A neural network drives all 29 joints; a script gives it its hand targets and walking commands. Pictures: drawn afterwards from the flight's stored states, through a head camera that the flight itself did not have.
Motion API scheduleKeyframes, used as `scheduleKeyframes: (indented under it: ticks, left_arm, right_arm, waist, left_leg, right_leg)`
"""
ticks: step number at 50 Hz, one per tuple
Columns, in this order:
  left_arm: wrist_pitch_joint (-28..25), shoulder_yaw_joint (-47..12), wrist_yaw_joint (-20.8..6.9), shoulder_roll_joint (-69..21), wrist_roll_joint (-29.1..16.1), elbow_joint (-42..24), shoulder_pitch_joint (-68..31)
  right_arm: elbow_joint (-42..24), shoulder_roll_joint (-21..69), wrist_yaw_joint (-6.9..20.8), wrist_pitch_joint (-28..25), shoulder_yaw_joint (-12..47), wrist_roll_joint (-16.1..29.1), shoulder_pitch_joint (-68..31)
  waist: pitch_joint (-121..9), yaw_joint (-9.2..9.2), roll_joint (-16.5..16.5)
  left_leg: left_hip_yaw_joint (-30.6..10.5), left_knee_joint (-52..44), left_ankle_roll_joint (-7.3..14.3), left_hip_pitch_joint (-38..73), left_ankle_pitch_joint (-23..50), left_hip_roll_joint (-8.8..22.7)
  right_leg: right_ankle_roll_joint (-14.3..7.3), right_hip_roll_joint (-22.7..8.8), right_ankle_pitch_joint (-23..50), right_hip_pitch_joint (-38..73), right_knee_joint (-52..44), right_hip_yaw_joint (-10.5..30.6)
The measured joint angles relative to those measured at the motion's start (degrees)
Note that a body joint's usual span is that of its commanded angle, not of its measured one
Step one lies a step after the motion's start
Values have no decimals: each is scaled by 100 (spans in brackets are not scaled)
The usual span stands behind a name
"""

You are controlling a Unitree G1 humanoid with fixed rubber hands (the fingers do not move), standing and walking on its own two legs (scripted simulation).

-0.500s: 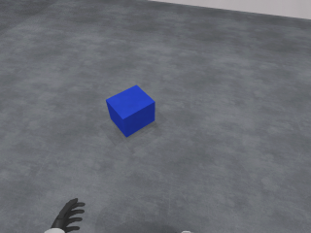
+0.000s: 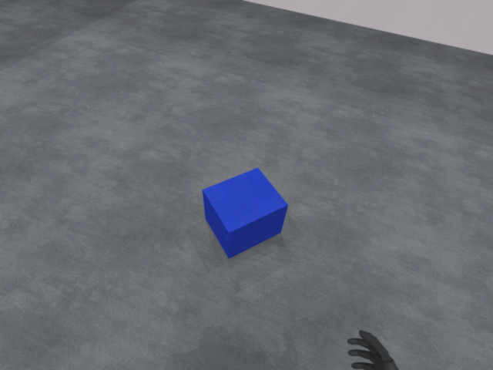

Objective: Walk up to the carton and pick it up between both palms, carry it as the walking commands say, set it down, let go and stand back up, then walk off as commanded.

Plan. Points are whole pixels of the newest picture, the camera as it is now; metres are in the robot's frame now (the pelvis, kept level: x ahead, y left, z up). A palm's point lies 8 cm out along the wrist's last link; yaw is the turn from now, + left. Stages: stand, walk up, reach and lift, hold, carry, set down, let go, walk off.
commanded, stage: walk up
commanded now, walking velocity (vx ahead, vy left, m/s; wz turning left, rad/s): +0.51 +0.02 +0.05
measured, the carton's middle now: (243, 212) +0.85 +0.05 -0.65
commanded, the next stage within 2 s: none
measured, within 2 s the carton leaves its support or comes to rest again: neither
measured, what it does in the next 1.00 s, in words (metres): walks ahead: right foot, then left foot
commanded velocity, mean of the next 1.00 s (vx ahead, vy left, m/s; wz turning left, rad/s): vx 0.33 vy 0.02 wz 0.02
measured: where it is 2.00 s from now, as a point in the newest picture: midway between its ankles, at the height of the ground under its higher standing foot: (256, 323)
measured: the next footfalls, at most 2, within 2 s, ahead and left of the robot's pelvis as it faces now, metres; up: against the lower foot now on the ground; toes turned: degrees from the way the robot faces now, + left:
right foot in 0.48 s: +0.38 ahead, -0.14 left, +0.00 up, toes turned -8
left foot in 0.96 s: +0.42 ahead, +0.16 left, +0.00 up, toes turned +10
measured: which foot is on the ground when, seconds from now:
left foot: down 0.00-0.48, up 0.50-0.94, down 0.96-1.00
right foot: up 0.00-0.46, down 0.48-0.94, up 0.96-1.00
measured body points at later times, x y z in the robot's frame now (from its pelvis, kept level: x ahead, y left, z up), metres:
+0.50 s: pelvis +0.23 -0.03 +0.00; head +0.27 -0.04 +0.45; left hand +0.41 +0.20 -0.12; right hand +0.13 -0.25 -0.15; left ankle +0.09 +0.12 -0.71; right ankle +0.34 -0.13 -0.73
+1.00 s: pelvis +0.35 +0.03 +0.01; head +0.36 +0.05 +0.46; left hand +0.29 +0.27 -0.15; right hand +0.45 -0.20 -0.12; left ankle +0.38 +0.15 -0.73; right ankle +0.34 -0.12 -0.71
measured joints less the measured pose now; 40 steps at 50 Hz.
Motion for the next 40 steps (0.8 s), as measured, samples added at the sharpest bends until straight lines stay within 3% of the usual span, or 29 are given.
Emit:
scheduleKeyframes:
  ticks: [3,6,11,16,22,24,26,28,30,34,40]
  left_arm:
    - [42,41,20,108,55,-93,-491]
    - [52,53,-11,236,73,-254,-1046]
    - [236,33,-123,281,59,-429,-1776]
    - [346,-21,-236,182,9,-508,-2295]
    - [212,-60,-175,-34,-7,-600,-2639]
    - [63,-40,-97,-43,38,-584,-2634]
    - [-14,-32,-17,-88,61,-497,-2538]
    - [-10,-40,53,-100,31,-366,-2261]
    - [4,-19,111,-93,12,-216,-1944]
    - [19,5,125,-45,45,-13,-1325]
    - [64,-4,139,-72,118,113,-685]
  right_arm:
    - [66,30,-115,-107,-23,19,328]
    - [291,-3,-176,-162,-36,69,903]
    - [627,-43,-239,-239,-73,103,1727]
    - [784,66,-290,-219,-58,96,2214]
    - [956,165,-355,-114,-47,72,2435]
    - [1013,209,-371,-66,-32,101,2507]
    - [966,174,-411,5,-38,135,2288]
    - [860,80,-412,76,-110,153,2036]
    - [766,-22,-383,150,-172,139,1788]
    - [596,-177,-275,344,-205,103,1358]
    - [452,-211,-114,485,-161,92,900]
  waist:
    - [52,-162,-155]
    - [50,-377,-242]
    - [15,-667,-221]
    - [62,-905,-155]
    - [111,-1004,-13]
    - [76,-971,-4]
    - [156,-902,155]
    - [186,-833,257]
    - [196,-700,321]
    - [163,-437,316]
    - [17,-205,259]
  left_leg:
    - [35,332,168,119,-527,-68]
    - [-7,-230,105,683,-521,-131]
    - [-39,-1025,129,1517,-524,-153]
    - [-35,-1559,10,2209,-639,-106]
    - [39,-1366,-242,2654,-1258,-53]
    - [-39,-536,-267,2411,-1749,-18]
    - [-368,1232,-167,1663,-2175,-7]
    - [-560,2684,-157,954,-2206,-110]
    - [-526,3259,-184,455,-1873,-89]
    - [-481,3216,-188,-219,-1246,-3]
    - [-456,1955,-286,-470,-726,76]
  right_leg:
    - [-294,224,-179,-1130,2588,453]
    - [-316,311,561,-1902,3364,396]
    - [-188,286,1329,-2683,2847,329]
    - [-123,275,1922,-2872,1538,257]
    - [-204,408,1697,-2335,160,-32]
    - [-407,438,2105,-2000,-251,-127]
    - [-597,482,1804,-2093,148,-186]
    - [-615,462,1510,-1911,102,-205]
    - [-511,435,1533,-1632,-181,-202]
    - [-507,361,1584,-1255,-584,-157]
    - [-358,263,1585,-892,-968,-151]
